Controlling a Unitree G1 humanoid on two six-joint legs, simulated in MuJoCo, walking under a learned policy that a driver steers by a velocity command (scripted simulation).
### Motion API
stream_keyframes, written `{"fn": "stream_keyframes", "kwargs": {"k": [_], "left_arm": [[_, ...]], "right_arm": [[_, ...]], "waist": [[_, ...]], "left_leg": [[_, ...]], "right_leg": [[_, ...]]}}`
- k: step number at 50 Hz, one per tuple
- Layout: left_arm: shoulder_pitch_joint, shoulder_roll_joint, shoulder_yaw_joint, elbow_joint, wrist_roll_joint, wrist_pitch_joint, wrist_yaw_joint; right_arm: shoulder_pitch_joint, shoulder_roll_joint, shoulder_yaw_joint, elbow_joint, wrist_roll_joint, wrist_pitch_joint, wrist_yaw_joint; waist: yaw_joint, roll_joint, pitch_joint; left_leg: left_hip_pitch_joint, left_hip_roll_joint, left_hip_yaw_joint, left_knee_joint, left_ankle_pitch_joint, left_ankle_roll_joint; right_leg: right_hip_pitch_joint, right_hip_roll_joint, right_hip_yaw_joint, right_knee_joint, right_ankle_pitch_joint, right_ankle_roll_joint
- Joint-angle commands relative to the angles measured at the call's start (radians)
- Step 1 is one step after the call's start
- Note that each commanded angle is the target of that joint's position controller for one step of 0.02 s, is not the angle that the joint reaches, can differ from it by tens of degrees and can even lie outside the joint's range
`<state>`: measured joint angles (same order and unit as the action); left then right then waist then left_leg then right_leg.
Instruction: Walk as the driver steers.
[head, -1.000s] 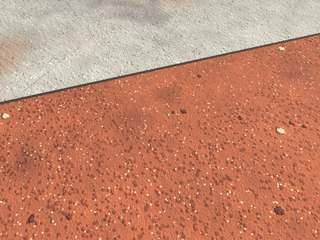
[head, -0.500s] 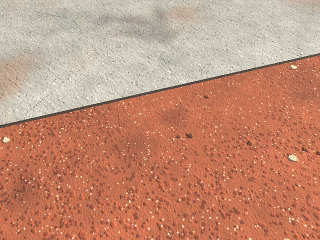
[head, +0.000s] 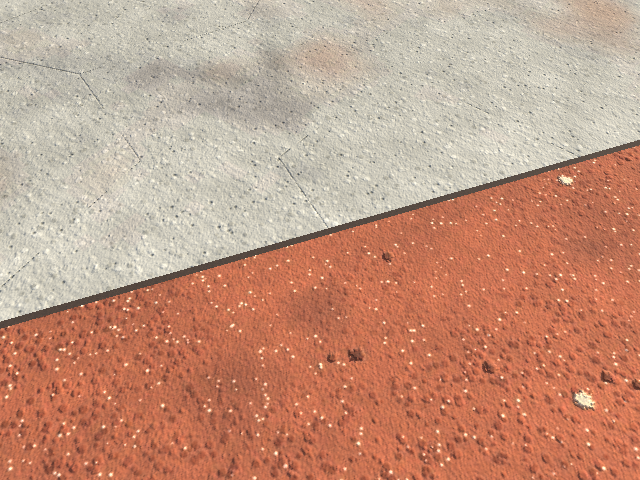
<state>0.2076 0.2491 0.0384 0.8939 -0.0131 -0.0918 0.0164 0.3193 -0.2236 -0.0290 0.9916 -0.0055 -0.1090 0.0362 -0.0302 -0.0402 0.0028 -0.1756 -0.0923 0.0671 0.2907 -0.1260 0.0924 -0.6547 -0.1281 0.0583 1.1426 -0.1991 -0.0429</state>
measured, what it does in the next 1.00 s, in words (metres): walks ahead: right foot, then left foot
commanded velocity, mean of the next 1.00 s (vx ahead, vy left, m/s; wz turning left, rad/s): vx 0.50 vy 0.00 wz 0.00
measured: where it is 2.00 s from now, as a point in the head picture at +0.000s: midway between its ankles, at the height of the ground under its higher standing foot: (315, 286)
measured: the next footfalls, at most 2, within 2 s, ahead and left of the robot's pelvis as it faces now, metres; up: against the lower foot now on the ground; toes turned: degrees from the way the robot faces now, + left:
right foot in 0.30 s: +0.34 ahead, -0.17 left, +0.00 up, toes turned -2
left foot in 0.88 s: +0.66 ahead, +0.07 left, +0.00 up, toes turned +3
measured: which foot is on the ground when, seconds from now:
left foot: down 0.00-0.30, up 0.32-0.86, down 0.88-1.00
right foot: up 0.00-0.28, down 0.30-0.90, up 0.92-1.00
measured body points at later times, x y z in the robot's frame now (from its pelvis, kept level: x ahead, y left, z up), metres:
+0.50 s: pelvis +0.28 -0.09 +0.00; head +0.29 -0.10 +0.45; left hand +0.33 +0.18 -0.12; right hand +0.36 -0.35 -0.14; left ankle +0.27 +0.08 -0.65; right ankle +0.30 -0.16 -0.74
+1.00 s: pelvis +0.55 -0.02 -0.01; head +0.58 +0.00 +0.44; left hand +0.57 +0.25 -0.16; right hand +0.68 -0.28 -0.13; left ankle +0.62 +0.07 -0.74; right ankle +0.43 -0.17 -0.64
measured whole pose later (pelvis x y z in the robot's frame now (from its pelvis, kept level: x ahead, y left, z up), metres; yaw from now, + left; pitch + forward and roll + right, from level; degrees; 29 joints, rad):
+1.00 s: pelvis +0.55 -0.02 -0.01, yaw +1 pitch +2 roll +0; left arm 0.32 0.25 0.05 0.98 -0.03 -0.10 0.00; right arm 0.15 -0.24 -0.05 0.90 0.00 -0.10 0.03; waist 0.00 -0.02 0.03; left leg -0.37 -0.03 0.06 0.49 -0.15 0.06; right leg -0.38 -0.04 0.03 1.19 -0.38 -0.04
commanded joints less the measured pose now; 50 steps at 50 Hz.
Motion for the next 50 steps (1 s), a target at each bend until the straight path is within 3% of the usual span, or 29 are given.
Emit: {"fn": "stream_keyframes", "kwargs": {"k": [1, 6, 9, 11, 13, 14, 15, 16, 17, 18, 19, 20, 22, 24, 27, 33, 38, 41, 42, 43, 44, 45, 46, 47, 48, 49, 50], "left_arm": [[0.035, 0.046, 0.014, -0.042, 0.013, 0.004, 0.007], [-0.157, 0.029, 0.006, -0.092, 0.001, -0.008, -0.01], [-0.236, 0.034, 0.002, -0.123, -0.008, -0.013, -0.028], [-0.256, 0.047, 0.004, -0.141, -0.01, -0.021, -0.042], [-0.199, 0.074, 0.014, -0.136, -0.009, -0.03, -0.049], [-0.105, 0.102, 0.031, -0.11, -0.007, -0.032, -0.048], [0.08, 0.158, 0.059, -0.055, -0.006, -0.035, -0.041], [0.255, 0.262, 0.084, -0.024, 0.012, -0.033, -0.035], [0.304, 0.266, 0.082, -0.007, 0.012, -0.027, -0.044], [0.258, 0.174, 0.057, -0.015, 0.007, -0.03, -0.044], [0.152, 0.139, 0.043, -0.039, 0.002, -0.03, -0.042], [0.068, 0.111, 0.032, -0.056, 0.008, -0.028, -0.046], [0.021, 0.067, 0.02, -0.053, 0.02, -0.03, -0.054], [0.05, 0.075, 0.023, -0.027, 0.018, -0.034, -0.053], [0.105, 0.109, 0.032, 0.002, 0.019, -0.031, -0.037], [0.189, 0.125, 0.032, 0.039, 0.007, -0.016, -0.014], [0.254, 0.133, 0.039, 0.084, -0.001, 0.004, -0.006], [0.224, 0.152, 0.049, 0.086, -0.004, 0.016, -0.001], [0.203, 0.161, 0.051, 0.081, -0.003, 0.021, 0.0], [0.184, 0.148, 0.046, 0.076, 0.001, 0.027, -0.001], [0.181, 0.121, 0.032, 0.055, 0.013, 0.026, -0.002], [0.304, -0.012, -0.007, 0.045, 0.017, 0.004, -0.015], [0.283, 0.039, 0.002, 0.064, -0.005, -0.025, -0.022], [0.186, 0.117, 0.023, 0.032, -0.031, -0.041, -0.025], [0.112, 0.128, 0.025, 0.012, -0.034, -0.045, -0.019], [0.076, 0.119, 0.032, 0.006, -0.019, -0.038, -0.011], [0.093, 0.107, 0.039, 0.01, -0.008, -0.023, -0.004]], "right_arm": [[-0.037, -0.131, -0.02, -0.053, 0.001, -0.017, -0.02], [0.062, -0.164, -0.026, -0.031, 0.019, -0.001, -0.037], [0.11, -0.168, -0.029, -0.009, 0.025, 0.011, -0.038], [0.118, -0.173, -0.034, -0.002, 0.026, 0.021, -0.04], [0.096, -0.188, -0.04, -0.004, 0.027, 0.032, -0.042], [0.072, -0.187, -0.038, -0.011, 0.024, 0.037, -0.042], [0.063, -0.156, -0.026, -0.021, 0.014, 0.04, -0.042], [0.12, -0.08, 0.0, -0.047, 0.001, 0.028, -0.038], [0.186, -0.006, 0.023, -0.039, 0.011, 0.002, -0.031], [0.107, -0.131, -0.008, -0.046, 0.039, -0.016, -0.027], [0.021, -0.168, -0.018, -0.076, 0.05, -0.025, -0.027], [-0.022, -0.161, -0.02, -0.081, 0.038, -0.023, -0.034], [-0.008, -0.12, -0.026, -0.079, 0.023, 0.002, -0.037], [0.014, -0.087, -0.026, -0.072, 0.023, 0.023, -0.04], [-0.084, -0.092, -0.032, -0.109, 0.012, 0.032, -0.043], [-0.297, -0.065, -0.024, -0.171, 0.016, 0.021, -0.029], [-0.416, -0.07, -0.018, -0.22, 0.026, 0.009, -0.003], [-0.375, -0.099, -0.028, -0.222, 0.027, -0.002, 0.01], [-0.304, -0.123, -0.041, -0.204, 0.026, -0.003, 0.009], [-0.15, -0.162, -0.065, -0.155, 0.024, -0.003, 0.003], [0.042, -0.229, -0.088, -0.108, 0.016, -0.001, -0.007], [0.15, -0.323, -0.109, -0.085, 0.001, 0.004, -0.01], [0.144, -0.241, -0.084, -0.083, 0.011, 0.007, -0.009], [0.047, -0.192, -0.068, -0.097, 0.019, 0.004, -0.01], [-0.045, -0.153, -0.056, -0.121, 0.016, 0.004, -0.011], [-0.108, -0.121, -0.046, -0.128, 0.008, 0.002, -0.005], [-0.133, -0.092, -0.036, -0.126, -0.002, -0.003, -0.002]], "waist": [[0.046, 0.079, 0.055], [-0.023, 0.082, 0.057], [-0.05, 0.09, 0.079], [-0.044, 0.096, 0.082], [-0.001, 0.115, 0.053], [0.056, 0.116, 0.0], [0.131, 0.091, -0.116], [0.152, -0.076, -0.286], [0.129, -0.274, -0.38], [0.136, -0.17, -0.289], [0.11, -0.11, -0.167], [0.08, -0.026, -0.11], [0.024, -0.037, -0.058], [0.005, -0.036, -0.036], [0.018, -0.011, 0.007], [0.076, -0.017, 0.055], [0.101, -0.02, 0.099], [0.057, -0.04, 0.063], [0.015, -0.057, 0.014], [-0.06, -0.047, -0.073], [-0.127, 0.02, -0.211], [-0.077, 0.276, -0.357], [-0.092, 0.275, -0.414], [-0.077, 0.22, -0.243], [-0.047, 0.134, -0.152], [-0.013, 0.084, -0.077], [0.024, 0.101, -0.056]], "left_leg": [[-0.098, 0.281, -0.213, -0.208, 0.065, 0.17], [0.016, 0.271, -0.162, -0.188, 0.075, 0.123], [0.111, 0.306, -0.17, -0.147, 0.058, 0.118], [0.173, 0.338, -0.183, -0.105, 0.069, 0.108], [0.199, 0.351, -0.188, -0.032, 0.179, 0.089], [0.188, 0.32, -0.158, 0.08, 0.346, 0.069], [0.11, 0.257, -0.107, 0.302, 0.425, 0.039], [-0.212, 0.147, -0.03, 0.692, 0.165, -0.022], [-0.494, 0.019, -0.111, 0.928, -0.428, -0.049], [-0.595, 0.084, -0.198, 1.036, -0.405, -0.026], [-0.62, 0.14, -0.166, 1.026, -0.301, -0.011], [-0.57, 0.184, -0.146, 0.98, -0.21, -0.014], [-0.465, 0.233, -0.144, 0.887, -0.119, -0.024], [-0.445, 0.234, -0.127, 0.848, -0.086, -0.037], [-0.546, 0.241, -0.122, 0.723, 0.024, -0.063], [-0.532, 0.202, -0.08, 0.389, 0.241, -0.071], [-0.564, 0.182, -0.078, 0.266, 0.176, -0.044], [-0.446, 0.148, -0.051, 0.227, 0.072, -0.007], [-0.324, 0.112, -0.021, 0.221, 0.053, 0.01], [-0.118, 0.077, 0.004, 0.207, 0.064, 0.035], [0.2, 0.201, -0.136, 0.239, 0.084, 0.091], [0.581, 0.456, -0.613, 0.159, -0.051, 0.259], [0.602, 0.491, -0.824, 0.019, -0.142, 0.278], [0.465, 0.457, -0.669, 0.007, -0.144, 0.217], [0.3, 0.416, -0.52, -0.013, -0.079, 0.178], [0.147, 0.373, -0.419, -0.048, 0.002, 0.155], [0.058, 0.333, -0.347, -0.08, 0.041, 0.133]], "right_leg": [[-0.033, -0.043, 0.001, -0.134, 0.153, 0.029], [-0.001, 0.011, -0.044, -0.464, 0.308, 0.04], [-0.006, 0.027, -0.047, -0.555, 0.262, 0.033], [0.002, 0.036, -0.046, -0.599, 0.189, 0.009], [0.104, 0.063, -0.066, -0.639, 0.117, -0.02], [0.239, 0.097, -0.095, -0.662, 0.101, -0.042], [0.488, 0.09, -0.079, -0.653, 0.118, -0.078], [0.875, -0.152, 0.246, -0.652, 0.087, -0.192], [1.064, -0.282, 0.641, -0.808, -0.066, -0.283], [0.992, -0.251, 0.601, -0.84, -0.118, -0.237], [0.845, -0.224, 0.447, -0.854, -0.032, -0.199], [0.706, -0.182, 0.337, -0.885, 0.07, -0.182], [0.552, -0.114, 0.202, -0.951, 0.157, -0.164], [0.506, -0.089, 0.131, -0.984, 0.242, -0.176], [0.527, -0.09, 0.082, -1.008, 0.333, -0.184], [0.572, -0.063, 0.006, -1.039, 0.266, -0.15], [0.724, -0.122, 0.011, -0.985, 0.276, -0.146], [0.767, -0.141, 0.005, -0.897, 0.452, -0.123], [0.759, -0.127, -0.01, -0.818, 0.618, -0.11], [0.713, -0.076, -0.047, -0.643, 0.73, -0.087], [0.516, -0.021, -0.083, -0.363, 0.552, -0.053], [0.098, 0.167, -0.09, 0.042, -0.038, 0.023], [-0.034, 0.178, 0.06, 0.204, -0.356, 0.013], [-0.12, 0.115, 0.061, 0.244, -0.306, -0.006], [-0.096, 0.054, 0.03, 0.199, -0.207, -0.015], [-0.048, 0.018, 0.012, 0.127, -0.14, -0.011], [0.02, -0.012, 0.019, 0.07, -0.094, -0.013]]}}
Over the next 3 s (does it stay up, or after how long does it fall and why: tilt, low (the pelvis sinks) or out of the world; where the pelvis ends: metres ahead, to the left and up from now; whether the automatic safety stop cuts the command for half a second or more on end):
stays up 1.56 0.35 -0.02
